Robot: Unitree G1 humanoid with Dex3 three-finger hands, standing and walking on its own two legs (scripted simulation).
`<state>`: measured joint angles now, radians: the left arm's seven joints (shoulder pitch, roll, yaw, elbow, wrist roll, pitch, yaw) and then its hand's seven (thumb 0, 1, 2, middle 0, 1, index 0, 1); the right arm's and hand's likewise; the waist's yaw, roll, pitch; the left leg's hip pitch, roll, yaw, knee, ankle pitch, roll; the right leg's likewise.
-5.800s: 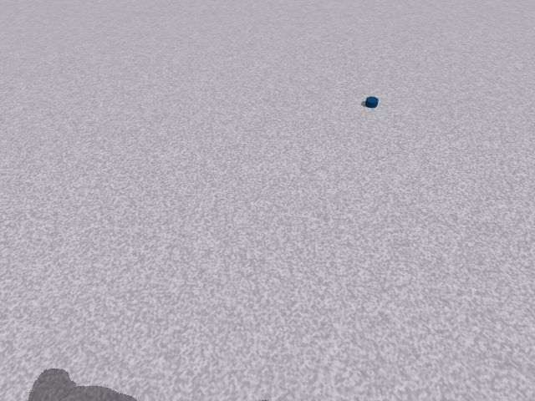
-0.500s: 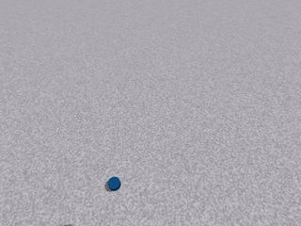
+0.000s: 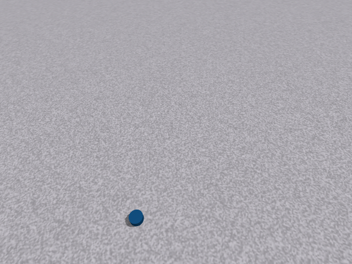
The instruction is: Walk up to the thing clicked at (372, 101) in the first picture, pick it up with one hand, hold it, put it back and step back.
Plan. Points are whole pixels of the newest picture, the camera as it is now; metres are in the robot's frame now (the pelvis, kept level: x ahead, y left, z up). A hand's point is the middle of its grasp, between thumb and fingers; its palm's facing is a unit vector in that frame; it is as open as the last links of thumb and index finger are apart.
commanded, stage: walk up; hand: left
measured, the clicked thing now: (136, 217) +0.50 +0.29 -0.76
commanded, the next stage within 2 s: stand in 0.18 s
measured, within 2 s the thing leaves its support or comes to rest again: neither
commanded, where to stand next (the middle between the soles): +0.08 +0.00 m, yaw +1 degrees
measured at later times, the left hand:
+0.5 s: hand out of the picture +0.10 +0.25 -0.16, palm faces -0.01 -0.94 -0.33, open 7.3 cm
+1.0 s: hand out of the picture +0.12 +0.24 -0.15, palm faces +0.00 -0.94 -0.34, open 7.3 cm
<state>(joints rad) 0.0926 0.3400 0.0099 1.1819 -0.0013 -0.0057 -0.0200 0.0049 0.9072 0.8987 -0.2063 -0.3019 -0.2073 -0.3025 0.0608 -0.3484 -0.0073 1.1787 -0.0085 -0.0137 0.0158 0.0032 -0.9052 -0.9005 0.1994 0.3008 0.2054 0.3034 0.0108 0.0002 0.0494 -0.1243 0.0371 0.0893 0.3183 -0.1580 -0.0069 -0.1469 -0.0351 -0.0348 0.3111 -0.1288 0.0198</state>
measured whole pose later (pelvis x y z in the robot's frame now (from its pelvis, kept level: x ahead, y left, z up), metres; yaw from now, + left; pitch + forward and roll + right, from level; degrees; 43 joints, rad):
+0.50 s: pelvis +0.02 +0.00 +0.00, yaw +1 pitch -1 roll +0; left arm 0.09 0.35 0.00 1.15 0.00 -0.02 -0.01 0.00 0.91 0.90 -0.21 -0.30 -0.21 -0.30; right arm 0.09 -0.34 -0.01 1.17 -0.01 -0.01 0.01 0.00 -0.91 -0.90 0.20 0.30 0.21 0.30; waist -0.01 0.00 0.04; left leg -0.11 0.03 0.08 0.30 -0.17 -0.01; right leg -0.13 -0.04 -0.05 0.31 -0.16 0.02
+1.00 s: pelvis +0.04 -0.01 +0.00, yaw +1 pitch -1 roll +0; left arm 0.07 0.35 0.00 1.14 0.00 -0.02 -0.01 0.00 0.91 0.90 -0.21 -0.30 -0.21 -0.30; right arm 0.08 -0.35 -0.01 1.16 -0.01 -0.01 0.01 0.00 -0.91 -0.90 0.20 0.30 0.21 0.30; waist -0.01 0.00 0.03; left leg -0.07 0.04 0.07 0.27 -0.19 -0.02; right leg -0.09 -0.03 -0.06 0.29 -0.18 0.01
